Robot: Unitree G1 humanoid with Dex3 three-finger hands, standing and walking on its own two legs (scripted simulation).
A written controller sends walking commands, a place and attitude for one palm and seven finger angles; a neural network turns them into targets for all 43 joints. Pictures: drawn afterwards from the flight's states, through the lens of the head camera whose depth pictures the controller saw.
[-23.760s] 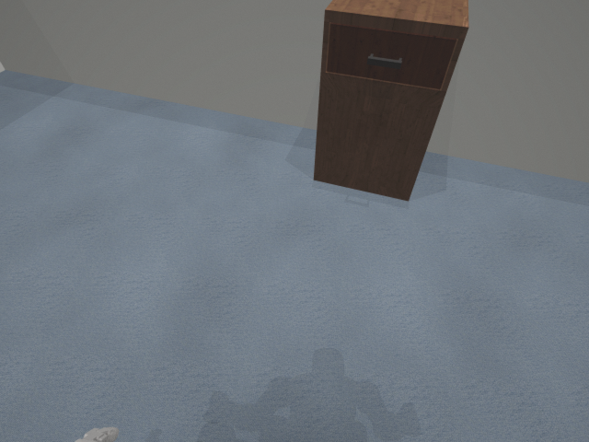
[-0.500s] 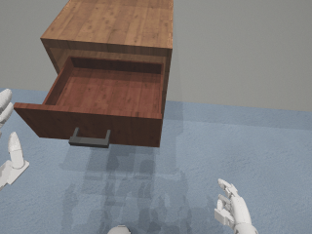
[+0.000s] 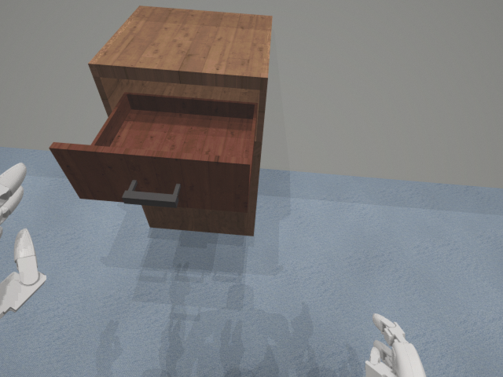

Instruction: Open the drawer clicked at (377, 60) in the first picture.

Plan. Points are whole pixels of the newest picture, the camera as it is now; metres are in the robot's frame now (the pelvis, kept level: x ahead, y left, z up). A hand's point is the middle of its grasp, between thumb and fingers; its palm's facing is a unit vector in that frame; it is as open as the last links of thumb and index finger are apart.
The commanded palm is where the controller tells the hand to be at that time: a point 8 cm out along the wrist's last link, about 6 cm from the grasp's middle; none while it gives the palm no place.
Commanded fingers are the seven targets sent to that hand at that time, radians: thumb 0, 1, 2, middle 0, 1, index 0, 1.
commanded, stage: stop stepping back and stand still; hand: left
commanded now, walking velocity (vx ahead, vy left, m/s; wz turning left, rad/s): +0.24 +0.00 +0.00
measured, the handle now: (153, 192) +0.52 +0.26 -0.09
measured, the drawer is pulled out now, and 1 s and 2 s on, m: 0.30 0.30 0.30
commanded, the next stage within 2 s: let the arm hang, fingers relaxed in 0.48 s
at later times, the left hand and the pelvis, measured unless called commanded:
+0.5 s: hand (51, 298) +0.17 +0.22 +0.16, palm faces +0.34 -0.83 -0.44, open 7.4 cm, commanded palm +0.11 +0.27 +0.18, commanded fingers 0.00 0.90 0.90 -0.20 -0.30 -0.20 -0.30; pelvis -0.02 -0.01 +0.00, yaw +0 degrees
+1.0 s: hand out of the picture -0.04 +0.18 -0.17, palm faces +0.05 -0.98 -0.19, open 7.0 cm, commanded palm none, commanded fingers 0.00 0.90 0.90 -0.20 -0.30 -0.20 -0.30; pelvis -0.02 +0.00 +0.01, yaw +1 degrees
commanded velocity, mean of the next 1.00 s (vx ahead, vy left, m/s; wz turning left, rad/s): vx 0.04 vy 0.01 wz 0.00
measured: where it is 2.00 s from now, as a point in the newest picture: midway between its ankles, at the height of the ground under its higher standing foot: outside the picture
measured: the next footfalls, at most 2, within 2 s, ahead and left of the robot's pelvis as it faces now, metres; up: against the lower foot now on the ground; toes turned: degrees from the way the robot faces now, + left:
none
